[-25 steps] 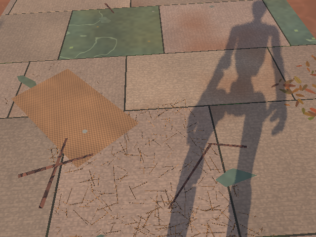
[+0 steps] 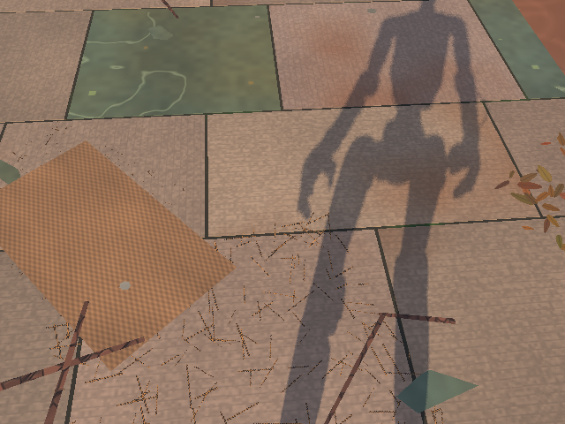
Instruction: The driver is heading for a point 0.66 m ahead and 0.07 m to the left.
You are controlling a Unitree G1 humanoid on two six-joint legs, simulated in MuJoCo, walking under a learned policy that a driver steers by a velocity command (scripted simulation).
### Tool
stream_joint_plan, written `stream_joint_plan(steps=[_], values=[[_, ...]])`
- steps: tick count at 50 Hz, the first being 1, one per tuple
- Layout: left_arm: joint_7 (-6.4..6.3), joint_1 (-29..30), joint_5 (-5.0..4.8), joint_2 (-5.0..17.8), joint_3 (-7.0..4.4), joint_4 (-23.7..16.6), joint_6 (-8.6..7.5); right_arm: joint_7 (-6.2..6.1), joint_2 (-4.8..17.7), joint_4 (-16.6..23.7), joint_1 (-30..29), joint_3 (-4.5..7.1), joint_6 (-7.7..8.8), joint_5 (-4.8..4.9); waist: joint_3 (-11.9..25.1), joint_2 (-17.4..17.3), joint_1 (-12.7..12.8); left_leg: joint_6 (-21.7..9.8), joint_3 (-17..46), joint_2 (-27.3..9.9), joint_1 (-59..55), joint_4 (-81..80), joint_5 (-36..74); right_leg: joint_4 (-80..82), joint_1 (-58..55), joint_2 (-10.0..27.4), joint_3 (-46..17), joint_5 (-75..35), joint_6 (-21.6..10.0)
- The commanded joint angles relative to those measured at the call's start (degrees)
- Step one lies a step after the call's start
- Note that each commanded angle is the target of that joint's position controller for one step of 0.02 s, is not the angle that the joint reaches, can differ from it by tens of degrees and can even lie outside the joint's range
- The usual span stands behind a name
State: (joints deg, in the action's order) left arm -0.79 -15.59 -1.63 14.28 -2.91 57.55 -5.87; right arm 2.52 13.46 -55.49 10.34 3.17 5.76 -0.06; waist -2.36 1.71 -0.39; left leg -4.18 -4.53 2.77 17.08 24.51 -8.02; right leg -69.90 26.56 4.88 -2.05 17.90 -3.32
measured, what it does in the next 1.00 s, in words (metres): walks ahead, turning left: right foot, then left foot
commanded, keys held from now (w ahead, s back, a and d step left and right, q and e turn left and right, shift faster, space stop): w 0.34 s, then w+q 0.44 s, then no key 0.22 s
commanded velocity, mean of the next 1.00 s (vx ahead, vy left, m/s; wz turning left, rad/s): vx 0.46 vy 0.00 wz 0.21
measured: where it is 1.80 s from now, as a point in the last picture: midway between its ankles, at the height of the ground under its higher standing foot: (289, 344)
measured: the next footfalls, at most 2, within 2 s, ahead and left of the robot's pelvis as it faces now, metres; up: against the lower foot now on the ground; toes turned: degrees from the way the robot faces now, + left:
right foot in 0.38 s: +0.42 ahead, -0.15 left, +0.00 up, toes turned -2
left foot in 0.92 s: +0.68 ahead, +0.12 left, +0.00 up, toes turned +18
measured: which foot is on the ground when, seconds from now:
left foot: down 0.00-0.40, up 0.42-0.90, down 0.92-1.00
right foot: up 0.00-0.36, down 0.38-0.92, up 0.94-1.00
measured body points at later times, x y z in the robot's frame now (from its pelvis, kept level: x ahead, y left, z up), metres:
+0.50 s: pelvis +0.30 -0.06 -0.01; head +0.33 -0.07 +0.44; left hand +0.44 +0.20 -0.12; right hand +0.31 -0.33 -0.16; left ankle +0.15 +0.08 -0.64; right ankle +0.38 -0.15 -0.74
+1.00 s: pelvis +0.56 +0.01 -0.02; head +0.60 +0.03 +0.43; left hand +0.51 +0.28 -0.16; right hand +0.80 -0.18 -0.12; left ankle +0.64 +0.11 -0.74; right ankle +0.42 -0.16 -0.66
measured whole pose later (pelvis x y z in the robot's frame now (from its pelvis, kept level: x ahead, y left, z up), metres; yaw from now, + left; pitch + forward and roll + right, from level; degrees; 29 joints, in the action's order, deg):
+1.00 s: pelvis +0.56 +0.01 -0.02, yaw +16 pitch +2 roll -1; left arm -0.7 -15.2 -1.0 14.8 -3.3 56.3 -3.9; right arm 1.9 14.0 -46.8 2.7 3.7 3.2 -0.7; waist -4.2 -0.6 1.6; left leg -5.0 -2.9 1.1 28.5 33.6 -7.1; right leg -60.8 12.3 3.1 4.2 34.6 2.3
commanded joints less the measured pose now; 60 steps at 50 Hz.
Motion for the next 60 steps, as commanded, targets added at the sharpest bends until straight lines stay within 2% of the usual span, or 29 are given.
stream_joint_plan(steps=[1,3,6,10,14,17,18,19,20,21,22,23,24,25,27,31,36,39,41,44,46,47,48,49,50,51,52,55,60], values=[[-0.55,-5.4,0.30,2.0,-1.06,-1.6,1.11,-0.18,4.5,1.8,-0.5,0.42,1.23,-0.29,2.2,-6.1,2.5,-9.3,15.0,-14.6,-1.8,-17.4,0.9,3.0,4.7,4.6,-1.7,-3.8,-0.1],[-0.67,-0.3,0.89,3.2,-1.46,-3.8,1.42,-1.20,6.7,1.0,2.0,0.76,1.24,-0.36,0.1,-5.0,2.0,-10.0,13.8,-14.9,-2.3,-19.1,2.3,8.8,9.8,5.2,-1.5,-8.9,1.4],[-0.20,6.7,1.38,3.3,-1.59,-6.2,1.02,-2.42,7.6,0.2,5.6,0.82,0.79,-0.18,-0.9,-4.2,0.3,-9.0,11.6,-14.3,-5.9,-19.4,5.2,20.2,14.1,4.7,-0.9,-18.7,2.5],[0.88,15.4,0.88,2.1,-0.80,-8.5,0.48,-3.02,8.5,-0.9,10.3,0.91,0.41,0.61,-1.9,-4.2,-2.6,-7.3,8.0,-13.2,-8.9,-19.4,5.9,33.0,11.2,1.7,1.9,-25.9,2.8],[2.30,21.1,0.43,2.5,-0.29,-11.0,0.04,-3.21,9.0,-2.7,14.4,1.33,-0.76,0.98,-3.5,-4.1,-4.0,-7.1,8.2,-16.4,-18.0,-15.7,8.0,38.7,13.5,0.6,1.8,-21.9,1.7],[3.06,18.7,0.27,4.7,-0.90,-11.4,-0.47,-3.42,10.1,-2.7,13.4,1.98,-1.71,1.04,-1.4,-5.9,-1.4,-5.6,8.4,-18.2,-22.4,-10.1,19.4,41.1,8.0,-1.3,2.9,-14.9,-0.6],[2.97,14.3,0.40,6.3,-1.76,-10.4,-0.67,-3.37,10.3,-2.4,12.4,2.03,-1.99,1.08,1.5,-6.6,1.3,-4.8,7.9,-17.1,-21.7,-4.6,29.5,41.9,0.3,-3.3,4.4,-13.6,-1.6],[2.59,4.3,0.49,9.1,-3.32,-7.5,-0.78,-3.25,9.0,-1.9,11.5,1.46,-2.25,0.90,7.3,-6.1,6.1,-3.3,6.2,-13.9,-17.8,6.5,34.3,42.3,-13.5,-4.4,4.9,-14.6,-3.3],[1.94,-7.2,1.42,13.9,-4.62,-5.3,-0.80,-3.12,6.8,-0.2,11.8,0.38,-2.16,-0.03,16.9,-0.6,9.5,-1.3,3.8,-10.0,-4.9,24.9,19.3,40.3,-33.0,6.5,-6.9,-14.8,-7.1],[2.14,-10.4,1.70,16.9,-5.13,-3.9,-0.42,-2.59,-1.3,-0.2,19.4,-1.76,-0.93,0.47,24.7,14.9,5.3,2.3,4.6,0.8,17.6,44.5,-21.1,47.6,-51.3,19.9,-34.5,-3.8,-15.5],[2.05,-9.7,1.46,11.1,-3.52,-4.5,-0.52,-2.52,5.4,-0.9,15.8,-0.23,0.28,2.12,23.5,9.6,7.5,1.3,13.2,-1.5,23.1,51.7,-24.7,51.5,-49.3,18.7,-37.5,1.4,-13.7],[1.70,-4.7,1.35,8.5,-2.70,-5.3,-0.71,-2.56,8.4,1.0,10.4,0.76,0.86,3.32,14.9,7.5,6.8,0.6,12.3,-4.3,26.7,52.9,-19.9,52.3,-41.9,17.2,-27.6,-1.6,-10.6],[1.66,0.1,1.58,6.9,-2.10,-6.3,-0.92,-3.01,8.3,1.6,7.5,0.89,0.87,3.12,10.5,2.9,5.0,0.6,10.8,-7.5,24.5,50.7,-14.4,54.1,-33.2,15.3,-20.3,-6.9,-9.0],[1.81,3.0,1.94,5.2,-1.72,-6.4,-1.15,-3.40,7.6,1.7,6.2,1.35,0.42,2.39,7.1,1.6,3.4,0.7,10.7,-9.2,22.1,47.5,-10.9,56.3,-26.2,13.4,-15.0,-10.1,-8.0],[1.96,4.6,2.67,3.1,-1.21,-5.6,-1.43,-3.27,4.8,1.1,8.7,1.59,-1.39,2.39,4.8,3.3,0.5,0.5,11.0,-11.0,16.8,44.3,-7.5,59.9,-19.5,10.8,-7.6,-12.4,-6.8],[0.86,3.1,2.78,5.7,-2.06,-4.2,-1.60,-3.22,3.4,3.2,5.2,1.91,-3.27,1.95,0.9,1.4,-0.3,1.5,11.5,-11.5,22.0,38.7,-1.0,62.9,-17.6,10.4,0.9,-18.9,-7.3],[-0.49,1.4,2.57,7.1,-2.37,-4.1,-0.93,-1.76,2.7,6.6,-3.1,1.59,-2.81,1.28,-1.3,0.7,1.4,2.2,7.6,-10.3,22.9,22.8,11.6,64.0,-19.8,8.7,9.5,-21.6,-5.5],[-0.92,-2.5,1.96,8.1,-2.72,-3.1,-0.13,-0.66,1.8,9.5,-9.3,0.90,-2.77,1.13,-3.2,-0.4,3.8,1.4,4.6,-9.6,24.6,16.6,12.0,63.0,-25.3,10.2,12.0,-23.5,-5.2],[-0.99,-3.8,1.57,8.3,-2.77,-2.5,1.00,0.02,1.3,11.2,-11.9,0.61,-2.63,0.74,-4.5,-0.5,4.0,0.7,2.3,-7.8,23.7,12.7,8.9,58.8,-27.8,10.8,13.5,-34.4,-4.9],[-1.44,-2.6,0.68,10.6,-3.30,-2.7,2.35,0.82,4.0,11.8,-7.4,1.68,-2.36,0.44,0.6,3.8,0.1,-1.4,-1.0,-2.7,13.5,10.7,2.4,48.0,-30.9,11.3,13.9,-58.2,-3.3],[-1.41,-0.5,0.31,11.1,-3.19,-3.2,2.61,0.27,9.4,8.5,5.5,4.23,-2.04,0.40,7.8,2.5,-7.2,-4.3,0.0,0.0,-5.4,1.6,14.3,29.9,-26.7,7.3,15.1,-54.4,0.5],[-1.16,-1.4,2.31,8.4,-2.23,-5.0,1.97,-1.31,15.0,7.3,10.9,5.38,-2.36,-0.75,15.2,-6.7,-7.5,-7.7,12.9,-10.9,-23.5,6.7,41.3,11.7,-12.2,3.4,15.2,-25.8,3.7],[0.28,-11.4,2.42,1.1,0.29,-4.5,1.01,-1.55,17.0,8.2,7.8,4.48,-2.29,-1.70,26.7,-15.4,-0.2,-21.3,36.6,-27.7,-41.0,7.8,59.3,-7.9,5.3,-5.6,6.6,24.9,6.4],[0.90,-8.3,0.21,6.6,-1.16,-2.3,0.40,-1.29,12.2,8.2,11.4,3.39,-2.80,-1.17,31.6,-5.7,-4.7,-19.8,33.9,-25.6,-36.9,4.1,53.5,-9.4,3.3,-4.1,-3.5,23.5,5.7],[0.80,-1.9,-1.46,6.8,-1.47,-4.6,0.51,-1.21,10.5,8.4,6.3,2.87,-2.68,-0.36,21.6,-6.8,-3.8,-17.1,25.3,-22.7,-29.8,2.1,47.3,-7.5,8.2,-1.8,-1.6,19.8,5.2],[-0.03,1.1,-0.59,6.1,-1.36,-4.8,0.89,-1.22,8.3,8.9,1.5,2.25,-2.50,0.48,14.3,-3.1,-2.3,-14.0,20.6,-19.6,-20.5,-0.4,40.0,-2.9,8.9,0.3,-0.4,15.4,5.1],[-0.90,1.8,0.54,6.5,-1.90,-4.3,1.83,-1.38,6.1,9.3,-2.0,1.54,-2.46,0.39,10.5,-2.5,-0.5,-12.4,17.4,-17.7,-11.9,-3.1,35.0,0.4,5.9,1.6,-0.4,12.3,5.4],[-2.01,-2.7,1.19,4.4,-2.01,-3.2,4.65,-1.25,6.4,9.0,-5.4,1.52,-1.99,-1.66,9.7,-5.2,3.5,-12.0,12.3,-15.4,0.9,-7.5,31.9,6.6,-5.0,1.7,0.0,6.5,6.0],[-2.57,1.6,1.49,4.4,-1.79,-3.7,5.60,-2.89,6.6,7.5,-5.6,1.19,-2.70,-1.60,10.0,-7.4,2.6,-9.9,10.2,-13.7,0.7,-9.5,17.1,22.8,-7.2,1.5,0.0,-1.2,6.2]])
